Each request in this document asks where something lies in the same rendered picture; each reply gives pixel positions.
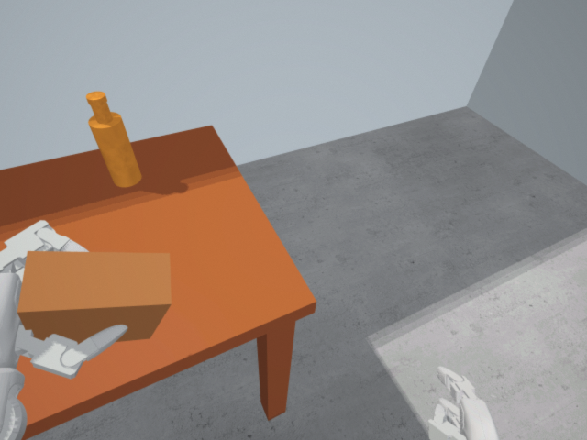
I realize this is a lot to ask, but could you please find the left robot hand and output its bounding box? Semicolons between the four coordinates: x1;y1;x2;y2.
0;220;128;379

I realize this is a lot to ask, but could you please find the right robot hand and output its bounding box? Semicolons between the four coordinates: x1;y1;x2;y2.
428;366;500;440

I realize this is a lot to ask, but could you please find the left robot forearm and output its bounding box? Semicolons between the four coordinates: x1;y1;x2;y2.
0;368;28;440

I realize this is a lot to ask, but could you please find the table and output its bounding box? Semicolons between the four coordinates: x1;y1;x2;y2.
0;126;316;440

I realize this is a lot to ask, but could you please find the sponge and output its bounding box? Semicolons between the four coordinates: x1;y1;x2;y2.
17;251;172;344

